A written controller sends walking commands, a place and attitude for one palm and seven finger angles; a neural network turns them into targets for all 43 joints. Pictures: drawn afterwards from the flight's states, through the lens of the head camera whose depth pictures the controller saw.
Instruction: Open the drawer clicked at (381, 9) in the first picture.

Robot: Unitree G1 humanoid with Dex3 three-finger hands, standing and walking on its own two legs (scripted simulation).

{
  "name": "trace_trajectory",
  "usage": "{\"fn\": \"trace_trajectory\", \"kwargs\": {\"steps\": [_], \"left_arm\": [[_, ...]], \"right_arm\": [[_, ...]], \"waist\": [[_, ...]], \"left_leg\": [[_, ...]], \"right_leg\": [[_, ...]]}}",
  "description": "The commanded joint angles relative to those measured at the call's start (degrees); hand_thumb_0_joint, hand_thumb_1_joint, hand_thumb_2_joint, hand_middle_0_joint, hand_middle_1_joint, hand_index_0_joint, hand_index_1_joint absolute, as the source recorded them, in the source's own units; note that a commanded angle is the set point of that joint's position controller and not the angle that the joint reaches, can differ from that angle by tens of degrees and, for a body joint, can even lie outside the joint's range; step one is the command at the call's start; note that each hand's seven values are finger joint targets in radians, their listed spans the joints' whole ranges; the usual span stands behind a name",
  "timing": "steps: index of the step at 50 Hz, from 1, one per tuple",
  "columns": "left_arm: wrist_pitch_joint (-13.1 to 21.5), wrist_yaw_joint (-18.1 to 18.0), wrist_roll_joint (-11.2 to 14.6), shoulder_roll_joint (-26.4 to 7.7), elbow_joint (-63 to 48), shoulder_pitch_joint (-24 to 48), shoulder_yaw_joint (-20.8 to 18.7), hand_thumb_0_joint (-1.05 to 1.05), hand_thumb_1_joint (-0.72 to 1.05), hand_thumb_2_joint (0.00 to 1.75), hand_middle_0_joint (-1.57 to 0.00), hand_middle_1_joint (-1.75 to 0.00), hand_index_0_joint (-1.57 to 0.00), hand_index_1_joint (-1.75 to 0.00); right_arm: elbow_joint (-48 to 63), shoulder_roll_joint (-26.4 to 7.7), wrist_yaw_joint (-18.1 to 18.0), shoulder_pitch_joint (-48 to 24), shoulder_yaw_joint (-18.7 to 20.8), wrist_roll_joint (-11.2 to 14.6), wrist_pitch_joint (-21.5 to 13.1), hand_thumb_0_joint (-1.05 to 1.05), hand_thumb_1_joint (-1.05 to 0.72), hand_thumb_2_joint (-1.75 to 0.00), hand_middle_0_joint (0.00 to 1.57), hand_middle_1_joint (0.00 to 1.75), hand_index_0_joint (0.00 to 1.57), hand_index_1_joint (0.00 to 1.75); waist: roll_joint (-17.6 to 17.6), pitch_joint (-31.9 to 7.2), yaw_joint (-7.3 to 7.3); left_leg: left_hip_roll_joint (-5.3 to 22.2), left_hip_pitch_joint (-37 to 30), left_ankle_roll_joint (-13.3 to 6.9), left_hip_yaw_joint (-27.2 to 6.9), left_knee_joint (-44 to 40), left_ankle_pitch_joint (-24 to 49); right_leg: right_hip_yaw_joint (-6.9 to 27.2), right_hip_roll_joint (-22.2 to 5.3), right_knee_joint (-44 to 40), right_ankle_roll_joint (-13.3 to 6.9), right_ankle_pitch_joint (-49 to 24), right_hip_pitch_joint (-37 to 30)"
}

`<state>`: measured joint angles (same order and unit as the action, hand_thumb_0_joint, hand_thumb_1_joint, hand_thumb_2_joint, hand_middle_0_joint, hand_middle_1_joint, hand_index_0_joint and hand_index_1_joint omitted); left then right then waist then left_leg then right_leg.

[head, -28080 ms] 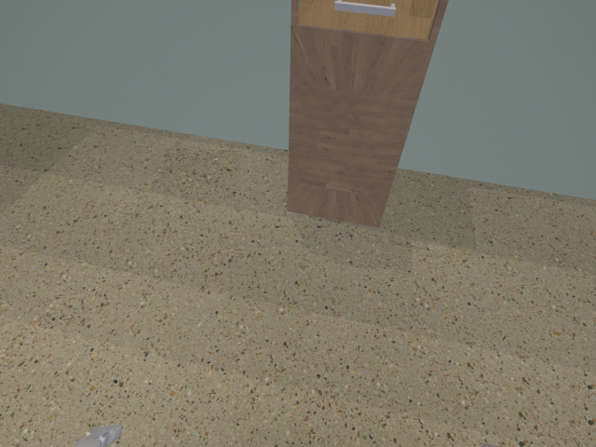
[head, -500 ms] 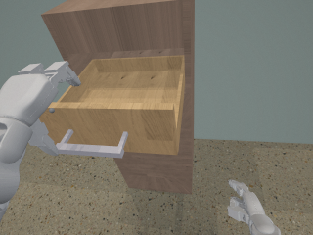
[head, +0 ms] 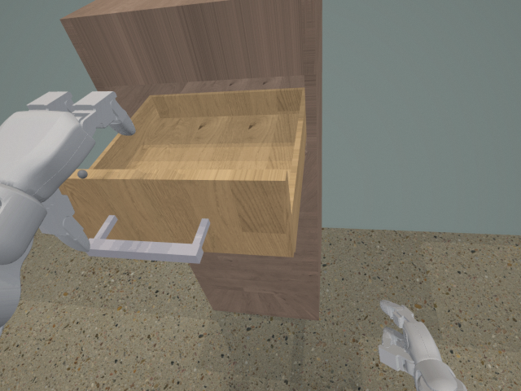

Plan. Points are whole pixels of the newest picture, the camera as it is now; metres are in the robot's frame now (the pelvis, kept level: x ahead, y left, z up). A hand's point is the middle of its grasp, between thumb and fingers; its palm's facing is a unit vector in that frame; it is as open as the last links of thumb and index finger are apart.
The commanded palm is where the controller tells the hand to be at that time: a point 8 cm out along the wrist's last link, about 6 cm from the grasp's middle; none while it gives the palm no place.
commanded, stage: draw the hand back to the body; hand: left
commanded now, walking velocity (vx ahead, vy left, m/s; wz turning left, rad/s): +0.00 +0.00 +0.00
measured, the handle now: (148, 237) +0.27 +0.20 +0.15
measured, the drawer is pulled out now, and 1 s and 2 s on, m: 0.27 0.27 0.27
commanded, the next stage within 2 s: step back with the hand held close in 1.38 s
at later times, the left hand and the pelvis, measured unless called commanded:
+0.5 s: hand (35, 171) +0.21 +0.22 +0.32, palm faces +0.46 -0.55 -0.70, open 13.7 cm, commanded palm +0.16 +0.26 +0.34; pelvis +0.01 +0.01 +0.01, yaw +1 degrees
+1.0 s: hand (10, 137) +0.23 +0.24 +0.34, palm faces +0.57 -0.75 -0.32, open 10.3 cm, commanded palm +0.18 +0.29 +0.33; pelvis +0.04 +0.01 +0.01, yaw -1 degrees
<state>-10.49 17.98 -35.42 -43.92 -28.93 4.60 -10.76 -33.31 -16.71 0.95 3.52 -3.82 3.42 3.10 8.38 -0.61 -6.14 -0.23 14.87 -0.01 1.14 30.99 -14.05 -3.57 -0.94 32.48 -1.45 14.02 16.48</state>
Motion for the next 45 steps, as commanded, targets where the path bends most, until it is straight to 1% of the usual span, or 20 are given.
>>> {"fn": "trace_trajectory", "kwargs": {"steps": [1,3,7,8,11,12,14,16,19,20,21,22,23,24,26,27,30,35,39,45], "left_arm": [[-0.9,-3.3,1.6,-16.3,-6.9,10.1,-15.8,0.00,-0.50,0.30,-0.30,-1.20,-0.30,-1.20],[-0.9,-2.4,1.7,-13.8,-5.8,7.8,-14.1,0.00,-0.50,0.30,-0.30,-1.20,-0.30,-1.20],[-0.5,-1.6,2.4,-11.8,-11.1,5.5,-12.3,0.00,-0.50,0.30,-0.30,-1.20,-0.30,-1.20],[-0.5,-1.7,2.4,-11.7,-9.9,4.4,-12.0,0.00,-0.50,0.30,-0.30,-1.20,-0.30,-1.20],[0.3,-2.7,1.9,-16.7,-16.0,5.4,-15.3,0.00,-0.50,0.30,-0.30,-1.20,-0.30,-1.20],[0.4,-2.5,0.6,-16.6,-16.6,7.7,-15.2,0.00,-0.50,0.30,-0.30,-1.20,-0.30,-1.20],[0.9,-3.3,0.5,-18.7,-17.6,5.4,-17.8,0.00,-0.50,0.30,-0.30,-1.20,-0.30,-1.20],[1.6,-4.3,1.3,-21.4,-19.4,5.1,-20.9,0.00,-0.50,0.30,-0.30,-1.20,-0.30,-1.20],[1.3,-4.0,3.1,-17.6,-12.9,1.4,-19.9,0.00,-0.50,0.30,-0.30,-1.20,-0.30,-1.20],[11.1,-11.7,35.9,3.6,-21.4,9.6,-20.9,0.00,-0.47,0.32,-0.30,-1.18,-0.30,-1.18],[14.5,-16.1,36.8,-3.4,-14.5,2.3,-26.3,0.00,-0.43,0.33,-0.29,-1.15,-0.29,-1.15],[15.0,-17.6,36.7,2.8,-9.4,-1.9,-22.6,0.00,-0.40,0.34,-0.29,-1.13,-0.29,-1.13],[15.9,-18.7,39.9,3.2,-10.0,-4.9,-25.6,0.00,-0.36,0.36,-0.29,-1.11,-0.29,-1.11],[17.4,-19.5,41.1,3.0,-12.1,-2.6,-26.1,0.00,-0.32,0.37,-0.29,-1.09,-0.29,-1.09],[20.0,-21.4,42.0,0.9,-11.4,-0.7,-28.4,0.00,-0.26,0.40,-0.28,-1.04,-0.28,-1.04],[21.3,-21.8,42.4,6.1,-14.7,1.7,-24.8,0.00,-0.22,0.42,-0.28,-1.02,-0.28,-1.02],[22.9,-23.3,42.2,8.9,-18.1,0.7,-22.1,0.00,-0.12,0.47,-0.27,-0.95,-0.27,-0.95],[24.6,-24.6,41.1,9.4,-24.7,-1.5,-21.0,0.00,0.06,0.54,-0.26,-0.84,-0.26,-0.84],[25.2,-25.3,41.1,7.5,-24.4,-6.9,-25.1,0.00,0.20,0.60,-0.25,-0.75,-0.25,-0.75],[24.1,-24.8,42.3,7.4,-15.1,-7.5,-27.9,0.00,0.41,0.69,-0.24,-0.62,-0.24,-0.62]], "right_arm": [[10.7,-4.4,-0.3,-12.5,2.4,1.0,-4.1,0.00,-0.90,-0.90,0.20,0.30,0.20,0.30],[11.0,-4.0,-0.1,-11.9,1.9,0.5,-3.5,0.00,-0.90,-0.90,0.20,0.30,0.20,0.30],[12.4,-4.1,-0.3,-12.9,1.5,0.7,-3.9,0.00,-0.90,-0.90,0.20,0.30,0.20,0.30],[11.9,-4.2,-0.6,-12.3,1.7,0.7,-3.8,0.00,-0.90,-0.90,0.20,0.30,0.20,0.30],[12.1,-5.0,-1.2,-12.9,2.1,0.7,-4.6,0.00,-0.90,-0.90,0.20,0.30,0.20,0.30],[12.5,-3.9,-1.2,-13.1,1.2,-0.1,-4.5,0.00,-0.90,-0.90,0.20,0.30,0.20,0.30],[12.1,-4.0,-1.4,-12.3,1.6,-0.3,-4.1,0.00,-0.90,-0.90,0.20,0.30,0.20,0.30],[11.6,-4.3,-1.6,-12.6,1.9,0.1,-4.8,0.00,-0.90,-0.90,0.20,0.30,0.20,0.30],[10.8,-3.7,-1.3,-11.3,1.7,0.0,-4.3,0.00,-0.90,-0.90,0.20,0.30,0.20,0.30],[12.0,1.3,-2.6,-4.4,2.0,-0.3,-8.1,0.00,-0.90,-0.90,0.20,0.30,0.20,0.30],[7.6,-1.0,-3.7,-4.4,1.6,-1.1,-10.2,0.00,-0.90,-0.90,0.20,0.30,0.20,0.30],[7.0,-0.9,-4.0,-4.3,1.4,-1.4,-10.7,0.00,-0.90,-0.90,0.20,0.30,0.20,0.30],[6.4,-1.2,-4.1,-3.5,2.3,-1.1,-10.5,0.00,-0.90,-0.90,0.20,0.30,0.20,0.30],[5.8,-1.6,-4.1,-3.9,2.6,-1.0,-10.7,0.00,-0.90,-0.90,0.20,0.30,0.20,0.30],[4.2,-2.0,-4.6,-3.9,3.1,-1.3,-11.8,0.00,-0.90,-0.90,0.20,0.30,0.20,0.30],[5.5,-0.6,-4.6,-4.1,2.5,-1.6,-12.3,0.00,-0.90,-0.90,0.20,0.30,0.20,0.30],[5.3,-0.7,-4.6,-4.2,2.8,-2.0,-13.5,0.00,-0.90,-0.90,0.20,0.30,0.20,0.30],[4.9,-1.0,-4.4,-4.4,3.6,-2.9,-15.0,0.00,-0.90,-0.90,0.20,0.30,0.20,0.30],[4.3,-0.9,-4.3,-3.2,4.5,-3.0,-14.9,0.00,-0.90,-0.90,0.20,0.30,0.20,0.30],[3.5,-1.1,-4.1,-1.9,5.4,-1.9,-12.6,0.00,-0.90,-0.90,0.20,0.30,0.20,0.30]], "waist": [[-4.6,-11.0,-1.53],[-7.6,-9.8,-1.37],[-5.9,-11.8,-1.56],[-7.2,-9.6,-0.77],[-4.0,-12.2,-1.01],[-3.1,-15.4,-2.40],[-4.0,-13.8,-2.23],[-1.0,-14.3,-2.17],[-4.5,-8.9,-2.02],[-10.8,-4.6,5.10],[-14.2,-1.3,4.72],[-13.4,1.1,4.74],[-16.1,0.0,3.76],[-12.2,-2.0,3.82],[-4.0,-1.9,3.14],[-1.1,-4.2,2.72],[2.5,-4.3,2.40],[1.9,-6.7,2.03],[-1.4,-8.3,1.67],[-4.4,-3.8,2.46]], "left_leg": [[0.4,1.3,0.0,-1.0,-4.4,6.6],[0.1,1.9,-0.2,-0.5,-4.9,6.1],[-0.4,0.4,-0.4,-0.9,-4.8,6.2],[-0.1,0.4,-0.5,-0.8,-5.3,5.1],[0.2,-0.9,-0.5,-1.3,-4.7,5.4],[-1.1,-1.0,-0.6,-1.4,-4.5,7.2],[-0.6,-1.5,-0.5,-1.4,-5.0,8.0],[0.0,-2.7,-0.2,-1.8,-4.4,9.3],[0.1,-1.1,0.0,-1.6,-5.7,9.1],[1.5,-5.9,-0.6,-2.2,-6.2,3.6],[2.9,-6.0,-0.3,-3.1,-6.7,-0.4],[2.7,-4.3,-0.5,-3.0,-7.7,-2.7],[2.8,-4.9,-0.6,-2.7,-8.0,-1.2],[2.6,-6.4,-0.5,-1.9,-8.5,-1.3],[2.6,-7.2,-0.1,-1.6,-9.7,-3.3],[2.0,-7.6,-0.3,-1.6,-10.6,-2.7],[2.0,-8.6,-0.6,-1.7,-11.8,0.5],[1.7,-9.0,-0.9,-1.8,-10.2,8.0],[1.8,-9.1,-0.5,-1.2,-8.7,14.4],[2.6,-8.2,-0.1,-0.5,-8.8,14.2]], "right_leg": [[3.4,-1.0,-6.5,1.4,-4.7,-7.9],[2.4,-1.2,-6.5,1.8,-3.8,-7.4],[2.5,-1.0,-6.2,1.5,-4.0,-7.6],[1.9,-0.8,-6.6,1.9,-2.7,-6.1],[2.9,-0.9,-6.4,1.4,-3.3,-7.4],[3.1,-1.1,-5.8,1.0,-3.6,-9.7],[2.1,-1.0,-6.4,1.4,-4.4,-8.9],[2.6,-0.8,-6.6,0.9,-6.4,-9.1],[0.5,-0.3,-7.7,1.5,-5.8,-6.5],[-0.9,0.9,-12.1,0.1,-4.6,-4.4],[0.8,1.5,-13.0,-0.2,-2.3,-3.4],[-0.2,0.9,-13.1,0.0,-0.5,-3.0],[-0.6,0.5,-14.1,0.4,-0.8,-4.3],[-0.3,0.0,-14.8,0.7,-0.3,-5.8],[0.7,-0.3,-14.8,0.2,1.4,-6.7],[0.6,-0.3,-15.0,0.0,1.9,-8.0],[0.7,0.0,-14.2,-0.4,-0.8,-9.8],[1.1,0.3,-12.9,-0.9,-7.5,-12.9],[0.8,0.4,-11.7,-1.0,-14.7,-14.8],[0.3,0.5,-12.2,-0.6,-15.1,-12.3]]}}
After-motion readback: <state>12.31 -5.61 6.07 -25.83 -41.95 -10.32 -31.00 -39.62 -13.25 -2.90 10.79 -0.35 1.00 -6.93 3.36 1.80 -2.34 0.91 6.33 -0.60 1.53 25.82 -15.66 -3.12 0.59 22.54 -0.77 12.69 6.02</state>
